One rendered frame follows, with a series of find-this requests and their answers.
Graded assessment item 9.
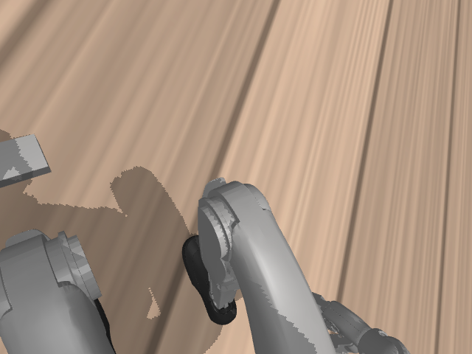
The carton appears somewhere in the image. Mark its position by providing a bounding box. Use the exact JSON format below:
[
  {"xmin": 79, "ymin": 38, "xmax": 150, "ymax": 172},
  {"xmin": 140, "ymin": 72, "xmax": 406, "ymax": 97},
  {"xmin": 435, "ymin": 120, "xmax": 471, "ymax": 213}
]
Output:
[{"xmin": 0, "ymin": 134, "xmax": 51, "ymax": 188}]

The left robot foot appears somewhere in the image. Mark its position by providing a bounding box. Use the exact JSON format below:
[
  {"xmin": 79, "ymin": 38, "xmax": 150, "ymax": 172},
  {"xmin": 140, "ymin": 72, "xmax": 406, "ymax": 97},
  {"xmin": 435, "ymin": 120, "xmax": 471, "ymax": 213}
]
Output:
[{"xmin": 94, "ymin": 299, "xmax": 116, "ymax": 354}]

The right robot arm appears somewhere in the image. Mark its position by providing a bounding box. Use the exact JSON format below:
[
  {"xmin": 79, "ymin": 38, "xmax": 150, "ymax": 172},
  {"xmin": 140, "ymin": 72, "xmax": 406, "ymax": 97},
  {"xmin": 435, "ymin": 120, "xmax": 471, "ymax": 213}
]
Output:
[{"xmin": 358, "ymin": 328, "xmax": 411, "ymax": 354}]

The right robot hand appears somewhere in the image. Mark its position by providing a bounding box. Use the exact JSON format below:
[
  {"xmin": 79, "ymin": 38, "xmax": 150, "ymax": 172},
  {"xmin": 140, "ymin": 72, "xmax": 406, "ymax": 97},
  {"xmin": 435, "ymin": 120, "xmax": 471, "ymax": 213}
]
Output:
[{"xmin": 312, "ymin": 292, "xmax": 372, "ymax": 354}]

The right robot foot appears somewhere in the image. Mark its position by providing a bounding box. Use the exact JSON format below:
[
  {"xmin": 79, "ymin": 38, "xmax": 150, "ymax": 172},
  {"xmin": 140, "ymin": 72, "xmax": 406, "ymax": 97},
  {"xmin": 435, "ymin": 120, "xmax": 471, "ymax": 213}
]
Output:
[{"xmin": 182, "ymin": 235, "xmax": 237, "ymax": 325}]

